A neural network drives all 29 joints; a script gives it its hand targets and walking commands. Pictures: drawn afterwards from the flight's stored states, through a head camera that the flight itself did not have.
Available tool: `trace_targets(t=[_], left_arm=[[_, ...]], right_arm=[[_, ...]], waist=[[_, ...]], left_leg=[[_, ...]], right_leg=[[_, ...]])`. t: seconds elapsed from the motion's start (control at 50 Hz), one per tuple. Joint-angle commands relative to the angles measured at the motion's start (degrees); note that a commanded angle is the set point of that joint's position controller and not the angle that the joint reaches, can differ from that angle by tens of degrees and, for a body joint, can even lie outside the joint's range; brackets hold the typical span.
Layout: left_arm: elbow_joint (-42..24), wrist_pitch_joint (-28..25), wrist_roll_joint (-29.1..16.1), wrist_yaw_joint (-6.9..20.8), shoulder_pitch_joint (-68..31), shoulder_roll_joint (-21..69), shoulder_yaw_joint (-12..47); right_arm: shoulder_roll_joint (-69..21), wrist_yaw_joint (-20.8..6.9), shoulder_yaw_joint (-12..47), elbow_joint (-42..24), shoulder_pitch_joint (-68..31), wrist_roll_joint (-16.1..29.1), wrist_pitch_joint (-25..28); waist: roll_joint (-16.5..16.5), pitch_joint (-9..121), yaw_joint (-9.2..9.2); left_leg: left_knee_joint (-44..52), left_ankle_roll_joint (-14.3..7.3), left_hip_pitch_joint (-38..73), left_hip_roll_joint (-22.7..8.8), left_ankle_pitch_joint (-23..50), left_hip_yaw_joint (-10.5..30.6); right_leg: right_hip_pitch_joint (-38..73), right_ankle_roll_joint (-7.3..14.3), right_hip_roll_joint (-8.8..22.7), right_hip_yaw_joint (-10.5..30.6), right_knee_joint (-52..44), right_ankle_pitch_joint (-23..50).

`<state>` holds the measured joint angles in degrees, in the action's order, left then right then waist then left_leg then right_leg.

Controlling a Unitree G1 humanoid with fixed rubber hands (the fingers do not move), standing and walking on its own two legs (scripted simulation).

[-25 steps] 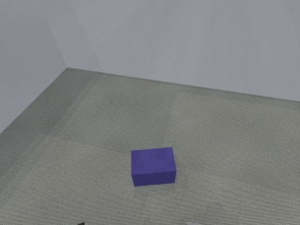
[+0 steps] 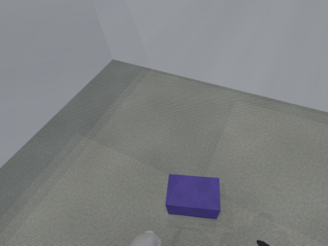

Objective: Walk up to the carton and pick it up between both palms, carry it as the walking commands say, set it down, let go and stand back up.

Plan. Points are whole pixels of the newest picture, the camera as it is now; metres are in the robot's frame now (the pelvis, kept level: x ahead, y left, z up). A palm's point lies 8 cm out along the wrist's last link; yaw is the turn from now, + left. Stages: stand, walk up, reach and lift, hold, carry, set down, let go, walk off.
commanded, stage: walk up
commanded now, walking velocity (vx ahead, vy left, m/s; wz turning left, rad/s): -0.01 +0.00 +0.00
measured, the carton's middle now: (192, 196) +0.46 -0.02 -0.69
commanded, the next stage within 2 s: none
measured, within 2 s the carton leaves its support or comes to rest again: neither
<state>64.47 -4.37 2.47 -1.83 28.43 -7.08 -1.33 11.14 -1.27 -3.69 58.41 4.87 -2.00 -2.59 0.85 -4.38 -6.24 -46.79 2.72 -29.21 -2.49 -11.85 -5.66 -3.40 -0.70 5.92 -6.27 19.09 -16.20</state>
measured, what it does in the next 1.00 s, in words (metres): steps on the spot: left foot, then right foot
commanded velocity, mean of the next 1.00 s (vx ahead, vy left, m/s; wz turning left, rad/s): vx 0.03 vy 0.01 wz -0.01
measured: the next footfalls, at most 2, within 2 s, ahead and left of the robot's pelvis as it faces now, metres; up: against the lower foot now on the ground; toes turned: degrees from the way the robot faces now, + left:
left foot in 0.10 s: +0.13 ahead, +0.14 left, +0.00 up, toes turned +7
right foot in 0.58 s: -0.04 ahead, -0.11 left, +0.00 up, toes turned -1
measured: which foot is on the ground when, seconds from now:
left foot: up 0.00-0.08, down 0.10-0.58, up 0.60-1.00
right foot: down 0.00-0.10, up 0.12-0.56, down 0.58-1.00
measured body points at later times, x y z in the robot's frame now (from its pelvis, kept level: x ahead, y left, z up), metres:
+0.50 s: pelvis -0.03 +0.03 -0.02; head +0.01 +0.04 +0.43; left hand +0.04 +0.29 -0.17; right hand +0.01 -0.24 -0.16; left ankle +0.09 +0.14 -0.75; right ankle -0.06 -0.10 -0.71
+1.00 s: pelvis -0.07 +0.01 +0.00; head -0.04 +0.01 +0.45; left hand -0.13 +0.25 -0.15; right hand -0.01 -0.23 -0.15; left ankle -0.12 +0.14 -0.72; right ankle -0.08 -0.11 -0.75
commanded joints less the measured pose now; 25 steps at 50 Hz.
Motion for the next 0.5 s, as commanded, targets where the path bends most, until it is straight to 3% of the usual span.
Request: trace_targets(t=[0.0,0.02,0.04,0.06,0.08,0.1,0.12,0.14,0.16,0.18,0.2,0.22,0.24,0.26,0.3,0.34,0.38,0.4,0.42,0.44,0.48], left_arm=[[-1.2,1.9,-1.4,-0.8,1.8,-8.4,-1.6],[-0.6,2.2,-2.1,-0.9,2.6,-7.7,-1.3],[-1.0,2.3,-2.7,-0.5,5.1,-4.9,-0.1],[-2.0,3.2,-3.1,-0.6,4.1,-3.1,0.5],[-2.7,3.8,-2.7,-1.0,1.7,-2.6,-0.3],[-2.3,4.4,-3.1,-0.9,0.5,-3.0,-1.1],[-1.4,5.0,-2.9,-0.6,1.4,-2.2,-0.8],[-0.4,5.9,-2.2,-0.8,1.8,-0.4,-0.1],[-0.3,6.4,-1.6,-1.1,1.6,-1.4,-0.4],[-0.7,6.8,-1.5,-1.1,1.1,-3.4,-1.3],[-0.9,7.1,-1.5,-1.1,-0.5,-3.9,-1.2],[-2.4,7.7,-1.4,-1.1,-4.0,-5.6,-2.0],[-3.1,8.4,-1.1,-1.2,-5.5,-6.1,-2.4],[-4.0,8.6,-0.9,-1.3,-7.1,-6.1,-2.4],[-5.2,9.2,-0.5,-1.2,-9.7,-6.9,-2.8],[-5.9,10.1,-0.3,-0.8,-11.2,-7.2,-2.9],[-7.0,10.1,-0.4,-0.2,-12.0,-7.1,-2.5],[-7.4,10.0,-0.5,0.4,-11.4,-7.9,-2.7],[-7.4,9.5,-1.5,0.9,-10.0,-6.9,-1.8],[-6.4,9.0,-2.0,1.2,-8.9,-6.4,-1.5],[-4.8,7.8,-2.4,1.3,-4.8,-6.9,-1.3]], right_arm=[[0.3,2.7,0.6,-1.8,7.0,0.8,3.2],[3.0,3.2,0.1,0.1,11.7,0.6,3.9],[6.9,3.6,-0.6,1.2,15.2,0.8,4.5],[6.4,3.6,0.2,0.9,15.1,1.1,4.4],[6.7,3.7,0.4,0.0,13.9,1.5,4.2],[5.2,3.9,0.8,0.2,11.6,1.1,3.7],[4.0,3.9,1.2,-0.7,8.3,0.7,3.6],[3.4,4.4,1.4,-1.5,5.5,1.0,3.4],[3.7,4.4,1.3,-1.9,4.5,0.9,3.2],[3.7,4.4,1.3,-1.9,5.2,0.8,3.1],[4.1,4.5,1.4,-1.1,5.9,0.9,2.9],[7.4,4.6,-0.2,-2.1,4.9,0.9,2.3],[8.0,4.8,-0.6,-1.8,6.3,1.1,2.2],[7.6,4.9,-0.7,-2.0,6.2,0.7,2.1],[7.0,4.7,-0.6,-2.8,5.4,0.3,1.9],[8.0,4.7,-0.9,-2.8,6.1,-0.5,1.6],[8.3,4.7,-0.7,-2.4,7.1,-0.9,1.2],[9.3,4.7,-1.1,-2.4,7.1,-1.1,1.0],[9.1,4.1,-1.0,-2.7,5.6,-1.4,0.9],[9.8,3.7,-1.4,-2.7,5.0,-1.2,0.6],[10.2,3.2,-1.3,-1.7,5.1,0.0,-0.2]], waist=[[-15.5,5.2,6.05],[-7.4,8.5,7.47],[5.2,12.7,8.39],[10.5,14.4,8.33],[10.0,13.3,7.11],[6.5,8.4,6.30],[7.4,5.0,5.21],[10.7,5.3,4.62],[12.3,5.7,4.35],[11.3,6.3,4.23],[10.4,6.0,4.54],[9.0,2.5,5.02],[7.6,5.0,5.60],[6.8,7.1,5.65],[4.4,8.3,5.44],[4.1,7.9,5.99],[5.8,8.9,6.31],[7.8,9.3,5.78],[12.9,10.3,5.16],[14.2,8.9,5.14],[11.5,7.5,3.81]], left_leg=[[24.7,-2.3,16.1,4.0,7.0,-3.0],[26.6,-3.5,26.1,-1.0,20.5,-0.8],[21.6,-6.9,35.8,-11.7,53.9,7.3],[21.0,-12.4,38.0,-18.2,70.7,13.3],[22.7,-13.6,32.3,-20.2,66.5,13.1],[25.1,-14.5,25.0,-17.7,53.1,9.6],[26.4,-14.2,23.1,-15.1,44.6,8.4],[28.6,-13.8,22.4,-14.9,35.2,9.7],[29.4,-12.9,20.8,-14.3,29.9,10.7],[29.8,-12.4,18.4,-13.5,26.8,10.3],[30.1,-12.7,15.7,-14.6,25.4,10.5],[26.0,-14.9,15.8,-16.5,44.9,11.1],[24.1,-17.1,17.6,-18.2,53.8,11.1],[24.4,-17.3,17.5,-17.4,50.5,10.2],[26.2,-15.4,16.4,-16.2,35.4,10.0],[28.7,-14.5,15.9,-16.6,19.9,12.6],[33.0,-12.9,14.1,-16.2,-0.9,14.5],[34.8,-11.7,13.3,-16.6,-6.7,15.4],[36.2,-10.1,11.1,-14.9,-11.4,14.1],[37.1,-8.9,9.8,-14.5,-12.9,14.4],[35.4,-6.2,7.8,-11.7,-14.0,12.2]], right_leg=[[1.6,3.5,3.5,0.1,9.2,47.8],[-3.7,2.1,1.7,-0.8,14.6,35.0],[-10.5,0.2,-0.8,0.3,19.8,10.4],[-15.3,-0.7,-2.2,4.5,24.6,-15.4],[-15.3,-0.4,-1.2,6.2,25.9,-19.3],[-13.7,-0.3,-2.2,6.4,27.5,-16.2],[-14.5,-0.5,-3.1,5.5,28.2,-15.0],[-13.3,-1.1,-2.7,5.8,28.2,-14.7],[-13.0,-1.6,-2.4,6.4,28.8,-14.2],[-12.3,-2.0,-3.0,6.6,29.5,-13.5],[-11.9,-1.6,-2.5,6.5,32.1,-13.3],[-17.2,-1.7,-4.6,5.5,39.4,-16.9],[-18.4,-2.2,-4.9,6.8,43.7,-18.2],[-18.3,-2.3,-4.7,7.5,45.2,-16.9],[-19.3,-2.4,-5.3,8.6,48.0,-14.4],[-21.4,-2.8,-5.6,9.2,47.2,-11.5],[-19.7,-2.3,-5.6,8.2,40.1,-10.0],[-17.7,-2.0,-6.2,7.7,35.4,-10.3],[-13.3,-1.3,-6.1,6.9,27.4,-11.6],[-10.5,-0.7,-7.5,5.2,22.4,-10.1],[-2.2,0.9,-8.0,3.7,10.0,-1.7]])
